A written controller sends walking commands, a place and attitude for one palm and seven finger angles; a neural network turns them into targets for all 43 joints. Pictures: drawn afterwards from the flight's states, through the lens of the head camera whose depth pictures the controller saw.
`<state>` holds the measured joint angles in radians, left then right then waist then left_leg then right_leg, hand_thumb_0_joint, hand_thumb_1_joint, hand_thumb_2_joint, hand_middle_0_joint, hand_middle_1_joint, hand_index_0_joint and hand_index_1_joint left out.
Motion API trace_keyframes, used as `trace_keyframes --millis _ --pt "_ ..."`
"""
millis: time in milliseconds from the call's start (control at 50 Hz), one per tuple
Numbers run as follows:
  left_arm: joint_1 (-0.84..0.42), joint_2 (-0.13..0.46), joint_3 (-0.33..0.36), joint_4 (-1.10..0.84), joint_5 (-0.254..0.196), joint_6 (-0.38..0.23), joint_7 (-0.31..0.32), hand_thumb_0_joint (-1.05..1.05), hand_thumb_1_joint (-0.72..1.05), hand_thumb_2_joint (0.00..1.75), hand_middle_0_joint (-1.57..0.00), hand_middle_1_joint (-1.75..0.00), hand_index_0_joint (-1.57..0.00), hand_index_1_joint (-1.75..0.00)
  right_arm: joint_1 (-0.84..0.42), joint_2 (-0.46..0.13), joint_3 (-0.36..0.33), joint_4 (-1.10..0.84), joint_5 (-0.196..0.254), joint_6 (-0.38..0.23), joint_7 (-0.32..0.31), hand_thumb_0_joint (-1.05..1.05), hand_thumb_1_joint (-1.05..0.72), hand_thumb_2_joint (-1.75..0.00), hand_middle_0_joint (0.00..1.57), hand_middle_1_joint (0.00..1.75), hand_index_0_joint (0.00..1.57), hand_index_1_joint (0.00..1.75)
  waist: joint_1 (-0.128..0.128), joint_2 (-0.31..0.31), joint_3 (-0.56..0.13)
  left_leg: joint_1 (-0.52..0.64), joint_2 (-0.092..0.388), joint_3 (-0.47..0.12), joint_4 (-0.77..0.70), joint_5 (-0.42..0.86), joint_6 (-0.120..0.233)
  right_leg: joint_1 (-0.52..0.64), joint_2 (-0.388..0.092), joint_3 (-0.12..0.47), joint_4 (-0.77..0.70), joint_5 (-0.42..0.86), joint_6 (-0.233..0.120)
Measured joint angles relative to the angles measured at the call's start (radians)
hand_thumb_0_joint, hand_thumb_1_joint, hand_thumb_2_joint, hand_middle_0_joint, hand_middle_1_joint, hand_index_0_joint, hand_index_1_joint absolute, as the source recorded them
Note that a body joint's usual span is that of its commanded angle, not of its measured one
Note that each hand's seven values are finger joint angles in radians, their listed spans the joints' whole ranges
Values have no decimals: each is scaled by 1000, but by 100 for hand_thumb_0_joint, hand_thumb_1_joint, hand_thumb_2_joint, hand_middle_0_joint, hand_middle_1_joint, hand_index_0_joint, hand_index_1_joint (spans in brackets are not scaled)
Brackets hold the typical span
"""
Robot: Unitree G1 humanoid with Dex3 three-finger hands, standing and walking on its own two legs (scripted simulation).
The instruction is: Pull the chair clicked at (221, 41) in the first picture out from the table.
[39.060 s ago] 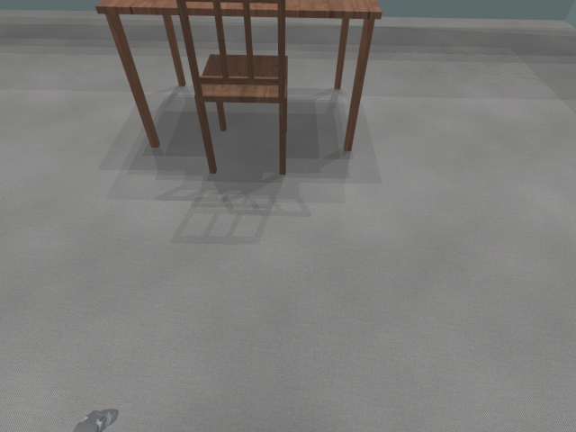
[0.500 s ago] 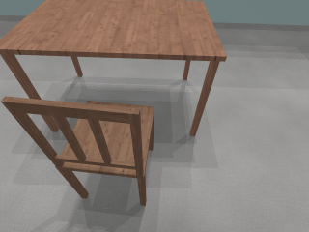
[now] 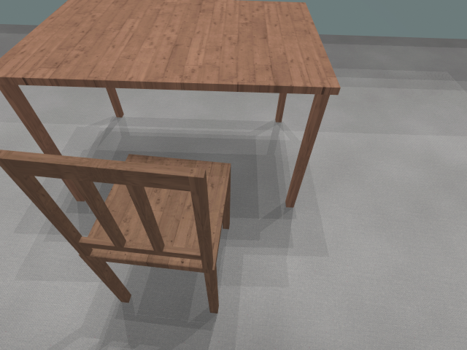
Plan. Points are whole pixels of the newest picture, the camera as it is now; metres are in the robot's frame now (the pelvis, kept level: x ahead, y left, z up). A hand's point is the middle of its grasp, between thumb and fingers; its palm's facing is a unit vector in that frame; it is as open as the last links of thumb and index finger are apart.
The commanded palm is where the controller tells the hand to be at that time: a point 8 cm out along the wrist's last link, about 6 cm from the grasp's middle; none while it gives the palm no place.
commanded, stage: raise the hand toward the chair's back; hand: left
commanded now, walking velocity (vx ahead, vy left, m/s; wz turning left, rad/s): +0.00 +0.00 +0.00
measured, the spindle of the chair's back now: (103, 215) +0.40 +0.33 -0.10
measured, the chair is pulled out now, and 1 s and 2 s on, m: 0.30 0.30 0.30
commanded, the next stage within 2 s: none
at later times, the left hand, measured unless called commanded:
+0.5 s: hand out of the picture +0.13 +0.16 -0.08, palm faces -0.05 -1.00 +0.03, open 9.3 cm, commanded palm +0.11 +0.23 -0.07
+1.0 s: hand (109, 343) +0.14 +0.21 -0.04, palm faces +0.05 -1.00 -0.07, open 13.7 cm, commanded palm +0.12 +0.26 -0.05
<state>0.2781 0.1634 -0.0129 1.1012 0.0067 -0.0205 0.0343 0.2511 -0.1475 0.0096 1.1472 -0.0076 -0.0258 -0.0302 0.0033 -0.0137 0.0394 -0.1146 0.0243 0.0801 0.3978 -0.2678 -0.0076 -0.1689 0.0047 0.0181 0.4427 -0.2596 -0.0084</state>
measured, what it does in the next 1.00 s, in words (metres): lowers itself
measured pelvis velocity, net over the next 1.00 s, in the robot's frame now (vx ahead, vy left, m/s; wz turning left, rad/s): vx -0.06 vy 0.01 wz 0.07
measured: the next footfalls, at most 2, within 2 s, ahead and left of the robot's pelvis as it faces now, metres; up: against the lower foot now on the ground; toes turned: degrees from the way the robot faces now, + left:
none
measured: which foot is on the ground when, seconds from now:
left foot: down 0.00-1.00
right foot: down 0.00-1.00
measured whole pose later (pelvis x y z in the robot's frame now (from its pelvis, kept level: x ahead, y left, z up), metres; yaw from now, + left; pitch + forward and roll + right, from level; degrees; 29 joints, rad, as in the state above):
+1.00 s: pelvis -0.06 +0.01 -0.10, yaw +4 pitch +15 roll -2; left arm 0.44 0.24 0.17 -0.08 -0.25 -0.38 -0.25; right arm 0.28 -0.21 0.00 0.56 0.03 -0.21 -0.05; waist -0.02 0.02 -0.15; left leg -0.94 0.02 -0.02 1.18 -0.51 0.01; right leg -0.91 -0.02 -0.07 1.14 -0.49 0.00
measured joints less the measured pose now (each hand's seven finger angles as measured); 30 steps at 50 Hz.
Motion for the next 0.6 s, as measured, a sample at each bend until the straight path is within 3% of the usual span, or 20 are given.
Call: trace_keyframes --millis 80,100,120,160,200,280,380,420,480,540,600 --pt "6 -8 -3 5 2 -5 6 1 92 90 -20 -30 -20 -30 4 -1 -2 -4 3 4 2 1 -91 -90 20 30 19 30 -1 8 -1 -17 8 -4 22 -5 -2 -3 7 -4 -4 5 0" --pt "54 -5 8 -145 -40 62 12 2 93 90 -20 -30 -20 -30 21 -7 3 -48 15 -2 -4 1 -91 -90 20 30 20 30 -3 10 5 -28 10 -7 41 -13 -1 -8 7 -8 4 4 1" --pt "112 5 24 -325 -72 85 18 3 94 90 -20 -30 -20 -30 47 -11 6 -95 25 -41 -19 1 -92 -90 21 30 20 30 3 8 9 -28 5 -7 46 -15 1 -14 3 -8 20 -2 0" --pt "169 19 28 -553 -109 16 47 4 94 89 -20 -30 -20 -30 82 -31 -2 -147 37 -130 -42 1 -92 -90 21 30 20 30 4 20 -18 -51 -7 -22 65 -18 5 -33 -10 -22 49 -19 3" --pt "166 18 24 -727 -155 -12 55 4 93 88 -20 -29 -19 -29 86 -61 -9 -210 50 -181 -48 1 -91 -90 21 30 20 30 -9 42 -42 -87 -20 -45 103 -26 10 -56 -26 -45 82 -35 8" --pt "39 -2 44 -842 -187 -207 -22 3 86 86 -19 -28 -18 -28 18 -107 -25 -339 35 -248 -41 1 -91 -90 21 30 20 30 -39 55 -98 -248 -34 -65 244 -64 15 -207 -45 -63 221 -80 12" --pt "-38 -17 87 -823 -207 -484 -266 1 74 82 -17 -27 -17 -27 -74 -112 -54 -514 16 -272 16 1 -91 -90 21 30 20 30 -35 -13 -145 -480 -19 -44 462 -140 4 -456 -36 -39 450 -152 -2" --pt "-7 -6 98 -811 -195 -539 -355 1 70 80 -17 -26 -17 -26 -93 -117 -65 -576 19 -264 32 1 -90 -90 21 30 20 30 -31 -36 -159 -561 -13 -45 546 -174 -1 -536 -32 -38 532 -183 -7" --pt "73 18 113 -831 -206 -521 -409 1 62 77 -17 -25 -17 -25 -110 -124 -78 -645 25 -239 34 1 -90 -90 20 30 20 30 -13 -57 -166 -658 -7 -56 659 -218 -5 -627 -29 -47 637 -226 -12" --pt "163 35 135 -914 -233 -488 -386 1 55 74 -17 -24 -17 -24 -116 -126 -82 -676 25 -226 26 1 -90 -90 20 30 19 30 10 -44 -160 -725 -2 -83 748 -252 -9 -675 -25 -73 702 -255 -17" --pt "211 57 145 -1044 -249 -505 -349 2 48 71 -16 -23 -16 -23 -113 -116 -62 -671 18 -226 13 1 -90 -90 20 30 19 30 33 -17 -164 -782 0 -112 813 -273 -8 -711 -24 -100 742 -271 -18"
